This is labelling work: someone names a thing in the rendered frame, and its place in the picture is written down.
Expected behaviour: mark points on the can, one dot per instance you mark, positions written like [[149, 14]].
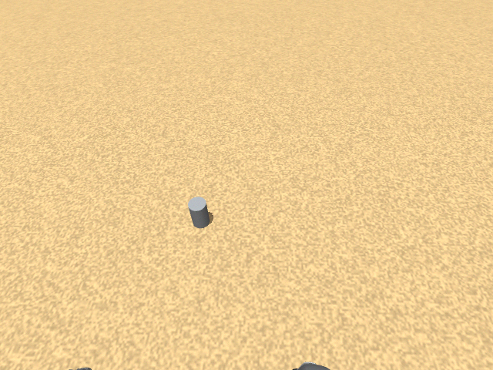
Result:
[[198, 211]]

